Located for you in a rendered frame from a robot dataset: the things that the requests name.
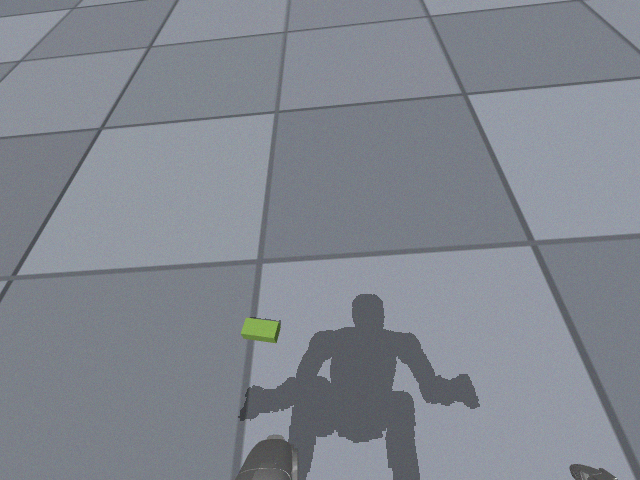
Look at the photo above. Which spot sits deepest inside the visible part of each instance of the right robot hand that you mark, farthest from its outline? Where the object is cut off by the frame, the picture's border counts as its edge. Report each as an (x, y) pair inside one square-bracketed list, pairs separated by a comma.
[(582, 472)]

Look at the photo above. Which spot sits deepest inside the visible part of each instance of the small box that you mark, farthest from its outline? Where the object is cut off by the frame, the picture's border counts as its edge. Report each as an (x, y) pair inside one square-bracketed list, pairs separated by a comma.
[(261, 330)]

